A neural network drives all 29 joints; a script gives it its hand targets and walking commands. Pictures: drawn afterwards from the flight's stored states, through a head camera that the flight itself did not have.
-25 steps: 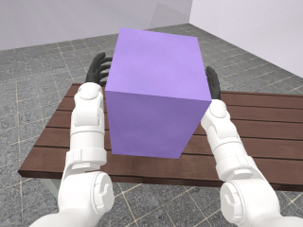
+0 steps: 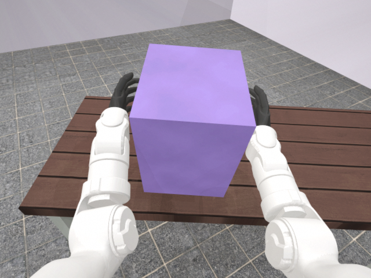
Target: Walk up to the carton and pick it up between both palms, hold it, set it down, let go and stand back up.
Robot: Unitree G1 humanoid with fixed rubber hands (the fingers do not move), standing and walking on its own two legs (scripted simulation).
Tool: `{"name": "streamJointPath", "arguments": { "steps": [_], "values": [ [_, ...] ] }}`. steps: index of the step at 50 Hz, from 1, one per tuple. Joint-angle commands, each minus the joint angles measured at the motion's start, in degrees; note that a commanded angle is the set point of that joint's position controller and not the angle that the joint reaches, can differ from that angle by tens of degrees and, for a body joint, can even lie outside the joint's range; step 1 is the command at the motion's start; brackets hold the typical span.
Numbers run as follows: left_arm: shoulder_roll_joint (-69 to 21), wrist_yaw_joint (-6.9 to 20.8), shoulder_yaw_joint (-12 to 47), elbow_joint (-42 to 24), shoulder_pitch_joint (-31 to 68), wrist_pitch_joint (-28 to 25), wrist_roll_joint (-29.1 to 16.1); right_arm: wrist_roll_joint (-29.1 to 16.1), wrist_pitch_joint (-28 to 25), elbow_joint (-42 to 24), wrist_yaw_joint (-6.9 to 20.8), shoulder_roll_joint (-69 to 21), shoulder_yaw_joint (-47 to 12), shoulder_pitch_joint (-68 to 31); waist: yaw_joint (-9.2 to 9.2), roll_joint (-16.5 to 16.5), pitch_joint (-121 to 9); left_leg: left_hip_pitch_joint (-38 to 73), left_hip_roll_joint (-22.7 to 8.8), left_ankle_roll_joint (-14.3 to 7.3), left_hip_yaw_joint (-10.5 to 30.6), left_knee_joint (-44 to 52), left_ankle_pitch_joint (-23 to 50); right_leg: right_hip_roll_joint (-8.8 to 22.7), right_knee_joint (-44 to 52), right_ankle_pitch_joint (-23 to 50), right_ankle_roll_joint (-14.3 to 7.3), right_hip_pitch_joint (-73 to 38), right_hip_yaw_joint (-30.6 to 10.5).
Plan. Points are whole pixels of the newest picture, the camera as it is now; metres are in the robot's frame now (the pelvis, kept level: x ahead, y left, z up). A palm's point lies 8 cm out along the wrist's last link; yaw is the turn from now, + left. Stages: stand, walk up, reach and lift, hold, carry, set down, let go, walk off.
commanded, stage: set down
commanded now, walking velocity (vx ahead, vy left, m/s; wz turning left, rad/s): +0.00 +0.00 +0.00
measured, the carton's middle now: (189, 125) +0.43 -0.04 +0.11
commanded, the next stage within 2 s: none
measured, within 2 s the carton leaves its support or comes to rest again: neither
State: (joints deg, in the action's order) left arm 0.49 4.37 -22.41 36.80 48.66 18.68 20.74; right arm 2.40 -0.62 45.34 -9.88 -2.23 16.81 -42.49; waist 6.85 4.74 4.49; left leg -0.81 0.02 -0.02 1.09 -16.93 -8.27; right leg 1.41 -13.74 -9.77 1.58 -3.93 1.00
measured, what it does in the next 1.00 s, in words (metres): stands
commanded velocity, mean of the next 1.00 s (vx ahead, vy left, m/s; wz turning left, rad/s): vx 0.00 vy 0.00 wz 0.00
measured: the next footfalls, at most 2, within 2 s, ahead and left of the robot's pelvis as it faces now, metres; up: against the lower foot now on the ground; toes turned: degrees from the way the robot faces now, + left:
none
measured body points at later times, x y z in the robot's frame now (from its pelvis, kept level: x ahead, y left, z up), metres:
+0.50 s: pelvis +0.01 +0.00 +0.00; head +0.00 +0.03 +0.45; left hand +0.45 +0.09 +0.15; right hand +0.38 -0.20 +0.14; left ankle +0.02 +0.12 -0.75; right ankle -0.01 -0.13 -0.75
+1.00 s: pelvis +0.01 +0.01 +0.00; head +0.03 +0.04 +0.45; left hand +0.47 +0.08 +0.12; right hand +0.38 -0.21 +0.11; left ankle +0.02 +0.12 -0.75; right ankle -0.01 -0.13 -0.75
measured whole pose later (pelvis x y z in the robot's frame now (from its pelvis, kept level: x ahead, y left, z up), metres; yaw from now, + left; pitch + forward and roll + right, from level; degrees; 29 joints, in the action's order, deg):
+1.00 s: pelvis +0.01 +0.01 +0.00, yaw -2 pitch -2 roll +0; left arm 1.3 4.4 -24.7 52.3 50.8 7.2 22.0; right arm 15.6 -5.8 45.1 -6.7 -8.1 31.2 -40.2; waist 7.7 4.2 2.5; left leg -6.1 -0.2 -0.7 -2.4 -16.1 -8.5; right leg 2.1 -13.4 -9.2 2.1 2.5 1.3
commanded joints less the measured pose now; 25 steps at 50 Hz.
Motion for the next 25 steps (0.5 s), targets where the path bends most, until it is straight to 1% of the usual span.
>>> {"name": "streamJointPath", "arguments": {
  "steps": [1, 2, 3, 4, 5, 6, 7, 8, 9, 10, 11, 12, 13, 14, 15, 16, 17, 18, 19, 20, 21, 22, 23, 24, 25],
  "values": [
    [-29.7, 7.8, 19.6, -5.1, 36.3, -3.5, -5.5, 1.0, -5.3, -14.1, 8.0, -22.6, -16.1, -42.7, 0.95, -4.7, -31.1, 10.3, 2.2, 2.6, -6.0, 0.7, 11.3, -3.8, -0.2, 18.8, 1.8, -1.5, 7.4],
    [-30.4, 7.2, 21.5, -5.6, 36.3, -3.7, -6.5, 1.7, -6.0, -15.1, 7.8, -24.0, -15.6, -44.9, 1.18, -6.5, -34.8, 13.6, 1.8, 3.4, -5.9, -1.1, 15.1, -4.1, -0.7, 20.1, 1.6, 0.0, 7.7],
    [-31.8, 6.6, 21.8, -8.5, 37.2, -4.5, -6.6, 1.3, -6.4, -13.8, 8.2, -23.1, -16.1, -43.1, 1.30, -8.3, -34.5, 14.8, 1.4, 4.2, -5.8, -2.3, 20.4, -4.0, -1.0, 20.1, 1.1, 1.4, 7.4],
    [-31.5, 6.8, 20.9, -1.2, 32.9, -4.1, -5.7, 2.0, -6.7, -12.3, 8.0, -21.7, -14.5, -42.7, 0.75, -7.7, -30.3, 13.9, 1.0, 4.3, -6.2, -2.2, 19.8, -3.9, 0.2, 20.3, 1.1, 2.1, 7.0],
    [-31.4, 6.7, 19.6, -0.7, 32.5, -4.3, -5.2, 2.9, -6.5, -10.6, 8.1, -21.4, -14.2, -42.0, 1.12, -5.5, -28.1, 12.0, 1.1, 3.5, -6.1, -1.1, 17.0, -4.0, 0.1, 19.5, 1.3, 0.8, 7.1],
    [-29.5, 7.0, 18.5, 1.9, 33.1, -4.1, -4.2, 3.4, -6.2, -10.6, 8.1, -21.6, -12.8, -42.2, 0.79, -4.9, -27.1, 9.8, 1.6, 3.2, -6.1, -0.1, 13.2, -3.9, 0.3, 19.2, 1.6, 0.2, 7.0],
    [-28.6, 7.3, 17.4, 2.5, 31.0, -3.7, -3.5, 3.5, -5.8, -8.1, 8.1, -21.9, -12.9, -38.8, 1.17, -4.2, -24.5, 7.7, 1.7, 2.7, -6.4, 0.5, 11.5, -3.5, 0.0, 19.3, 1.8, -0.9, 6.7],
    [-30.1, 7.3, 18.7, 0.2, 30.9, -4.0, -3.7, 2.1, -6.6, -12.3, 7.9, -22.1, -14.0, -41.6, 1.08, -5.4, -29.7, 9.5, 2.1, 3.0, -6.3, 0.0, 13.1, -3.6, -0.5, 23.0, 1.5, -2.2, 7.3],
    [-29.9, 7.4, 18.3, 1.0, 31.0, -3.9, -3.2, 2.6, -5.9, -9.3, 7.7, -22.2, -13.6, -40.3, 1.75, -5.1, -26.2, 9.1, 2.0, 3.3, -6.5, 0.1, 13.6, -3.6, -0.3, 21.4, 1.6, -1.9, 7.4],
    [-29.7, 7.5, 17.9, -0.5, 32.0, -3.7, -3.2, 3.5, -6.0, -10.6, 7.9, -23.4, -13.1, -41.0, 0.97, -6.9, -29.1, 12.0, 1.9, 3.5, -6.3, -0.5, 16.3, -3.8, -0.6, 22.2, 1.8, -1.7, 7.2],
    [-29.6, 7.6, 17.2, 2.7, 31.8, -3.9, -4.3, 3.4, -5.9, -9.8, 8.0, -22.1, -12.5, -40.8, 0.53, -4.2, -25.5, 10.0, 1.5, 2.7, -6.5, 0.2, 13.6, -3.9, 0.4, 19.2, 1.8, -0.8, 6.9],
    [-29.9, 7.6, 17.9, 0.9, 33.6, -4.9, -4.2, 4.3, -6.2, -9.9, 8.3, -22.8, -12.5, -40.1, 2.30, -5.0, -27.7, 10.3, 1.8, 2.9, -6.2, 0.2, 12.6, -3.6, -0.2, 20.1, 1.9, -0.3, 7.7],
    [-29.8, 7.3, 18.2, -0.8, 34.1, -6.1, -3.9, 4.6, -7.0, -12.9, 8.6, -23.1, -13.2, -40.8, 0.89, -5.2, -33.3, 11.0, 2.0, 3.4, -6.3, -0.5, 15.4, -4.0, -0.6, 22.1, 1.9, -1.2, 7.7],
    [-31.6, 6.6, 19.8, -1.4, 33.8, -6.6, -4.5, 4.1, -7.6, -12.6, 8.8, -23.9, -13.6, -40.9, 1.83, -7.5, -35.8, 13.8, 1.5, 4.1, -5.2, -1.6, 19.9, -4.5, -1.0, 25.1, 1.6, -0.6, 7.9],
    [-32.0, 6.4, 19.4, -0.2, 32.5, -7.0, -4.3, 3.7, -8.3, -13.3, 8.5, -23.7, -15.4, -40.7, 0.66, -7.2, -35.6, 13.3, 1.6, 4.4, -6.0, -3.2, 23.3, -4.2, -1.9, 28.1, 1.5, -0.6, 7.3],
    [-29.9, 6.7, 16.4, 3.4, 30.4, -6.5, -3.4, 4.2, -7.0, -9.8, 8.4, -23.8, -14.6, -38.6, 0.38, -3.6, -28.9, 9.3, 1.4, 3.4, -6.4, -1.6, 18.5, -3.5, -1.4, 27.0, 1.6, -2.1, 6.5],
    [-28.7, 7.3, 16.1, 4.0, 31.2, -6.1, -3.3, 4.1, -7.0, -10.0, 8.6, -23.0, -13.9, -39.9, -0.33, -4.2, -27.3, 7.8, 1.8, 2.5, -6.5, -0.8, 15.0, -3.1, -1.4, 26.3, 1.9, -3.4, 6.0],
    [-27.8, 7.7, 14.7, 5.9, 30.2, -5.4, -3.0, 4.6, -6.3, -10.0, 8.5, -23.7, -13.2, -39.1, -0.28, -3.1, -25.1, 4.2, 2.1, 2.0, -7.0, 0.6, 11.3, -2.6, -1.4, 27.2, 2.2, -5.4, 5.8],
    [-27.7, 8.1, 14.8, 5.4, 30.7, -5.7, -2.5, 5.1, -6.0, -9.6, 8.5, -24.2, -12.5, -37.9, 0.35, -2.3, -23.4, 3.5, 2.2, 1.6, -6.9, 2.1, 8.7, -2.5, -1.1, 24.4, 2.9, -4.6, 6.1],
    [-27.9, 8.1, 14.3, 5.1, 31.0, -6.0, -2.1, 5.2, -6.2, -11.4, 8.4, -25.2, -13.0, -39.0, 0.02, -2.7, -27.7, 4.7, 2.5, 1.7, -7.3, 1.7, 9.6, -2.7, -1.5, 26.8, 2.8, -5.9, 6.4],
    [-28.2, 8.0, 15.4, 2.6, 30.7, -6.4, -2.6, 4.8, -7.0, -14.5, 8.4, -25.0, -14.3, -39.3, 0.51, -3.6, -29.8, 5.1, 2.6, 2.4, -7.2, 0.3, 12.6, -2.9, -2.5, 29.8, 2.5, -6.4, 6.2],
    [-28.8, 7.7, 16.0, 1.6, 31.2, -7.0, -2.5, 4.3, -7.0, -13.1, 8.3, -25.9, -15.2, -38.8, 0.07, -4.7, -29.8, 5.7, 2.7, 2.9, -7.2, 0.1, 15.2, -2.7, -3.0, 33.2, 2.6, -7.0, 5.8],
    [-27.8, 7.9, 15.1, 3.5, 31.4, -7.2, -2.8, 5.3, -6.7, -11.7, 8.5, -25.6, -14.0, -39.5, -0.02, -2.8, -28.2, 4.7, 2.3, 2.3, -7.1, 0.7, 12.6, -3.0, -2.1, 29.4, 2.4, -5.9, 6.1],
    [-27.7, 7.8, 15.9, 4.6, 33.0, -7.7, -4.0, 6.2, -6.9, -11.8, 8.8, -25.3, -13.0, -39.3, 1.23, -4.4, -28.5, 5.7, 1.8, 2.3, -6.3, 0.6, 11.9, -3.0, -2.1, 26.9, 2.2, -3.9, 6.1],
    [-28.6, 7.7, 17.6, 1.7, 35.8, -8.8, -4.5, 6.9, -7.0, -11.1, 9.0, -26.2, -11.9, -39.0, 1.43, -6.9, -30.9, 7.2, 1.6, 3.1, -6.4, 0.2, 12.7, -2.8, -2.3, 25.1, 2.2, -1.5, 6.6]
  ]
}}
